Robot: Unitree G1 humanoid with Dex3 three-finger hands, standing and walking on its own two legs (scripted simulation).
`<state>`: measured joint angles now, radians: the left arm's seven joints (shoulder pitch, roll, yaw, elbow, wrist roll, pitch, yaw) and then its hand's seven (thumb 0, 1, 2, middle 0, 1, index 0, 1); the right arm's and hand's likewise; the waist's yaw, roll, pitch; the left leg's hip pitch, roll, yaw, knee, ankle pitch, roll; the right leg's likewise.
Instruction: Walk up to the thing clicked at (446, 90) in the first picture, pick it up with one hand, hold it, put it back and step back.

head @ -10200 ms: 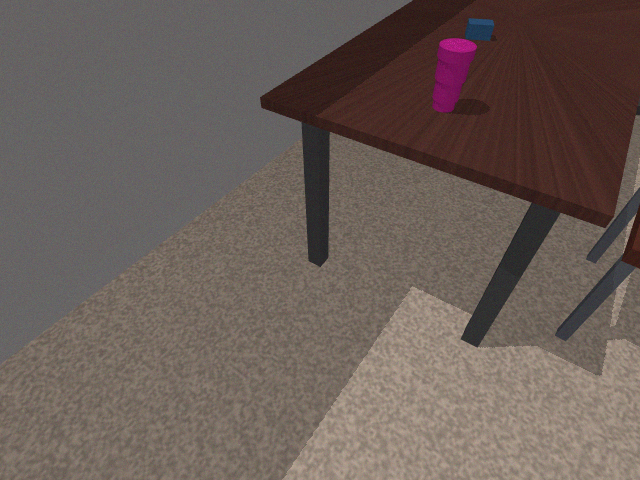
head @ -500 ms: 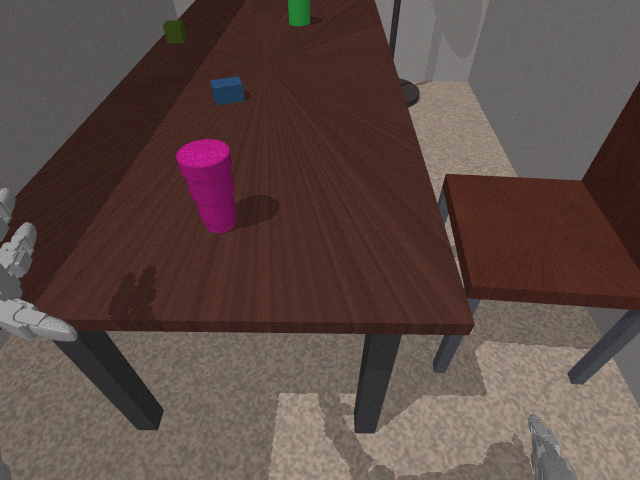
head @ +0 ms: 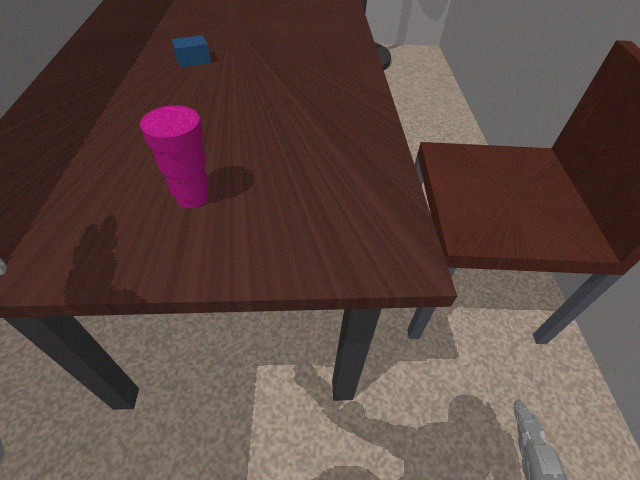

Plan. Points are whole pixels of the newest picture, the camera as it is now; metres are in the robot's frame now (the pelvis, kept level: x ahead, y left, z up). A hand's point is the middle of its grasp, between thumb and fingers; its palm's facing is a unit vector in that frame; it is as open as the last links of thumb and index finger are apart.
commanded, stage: go down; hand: left
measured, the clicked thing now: (182, 162) +0.60 +0.22 +0.06
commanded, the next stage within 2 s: approach in 1.62 s
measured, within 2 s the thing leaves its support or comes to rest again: neither
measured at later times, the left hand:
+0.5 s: hand out of the picture +0.42 +0.38 +0.17, palm faces +0.18 -0.98 -0.02, open 17.7 cm
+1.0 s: hand out of the picture +0.43 +0.39 +0.17, palm faces +0.21 -0.98 +0.00, open 17.7 cm
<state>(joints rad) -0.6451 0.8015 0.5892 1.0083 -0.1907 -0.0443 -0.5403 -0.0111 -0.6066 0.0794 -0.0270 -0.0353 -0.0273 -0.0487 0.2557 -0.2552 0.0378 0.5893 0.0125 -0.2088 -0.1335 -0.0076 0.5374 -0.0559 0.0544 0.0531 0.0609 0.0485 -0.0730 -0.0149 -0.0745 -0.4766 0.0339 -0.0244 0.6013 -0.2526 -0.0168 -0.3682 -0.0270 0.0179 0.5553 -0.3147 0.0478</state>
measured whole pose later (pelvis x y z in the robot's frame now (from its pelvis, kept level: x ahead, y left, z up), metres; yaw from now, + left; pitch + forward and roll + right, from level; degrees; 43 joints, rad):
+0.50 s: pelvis +0.02 +0.01 -0.01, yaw -1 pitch +11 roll -2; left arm -0.67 0.84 0.59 1.03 -0.17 -0.04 -0.55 -0.01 -0.61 0.08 -0.04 -0.04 -0.04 -0.06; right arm 0.25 -0.23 0.04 0.58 0.01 -0.22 -0.11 -0.01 0.53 -0.06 0.06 0.05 0.06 0.05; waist -0.07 0.00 -0.14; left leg -0.56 0.04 -0.02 0.69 -0.32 0.00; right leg -0.43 -0.02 0.03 0.59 -0.35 0.06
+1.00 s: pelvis +0.01 +0.01 -0.02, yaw -1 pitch +14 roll -3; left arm -0.83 0.97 0.62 1.19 -0.13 -0.06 -0.56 -0.01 -0.61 0.08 -0.04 -0.05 -0.04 -0.06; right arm 0.26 -0.25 0.06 0.51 0.00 -0.20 -0.12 -0.01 0.53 -0.06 0.05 0.05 0.06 0.05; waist -0.12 -0.01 -0.13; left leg -0.68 0.05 -0.03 0.76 -0.33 -0.01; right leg -0.55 -0.01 0.01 0.67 -0.37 0.05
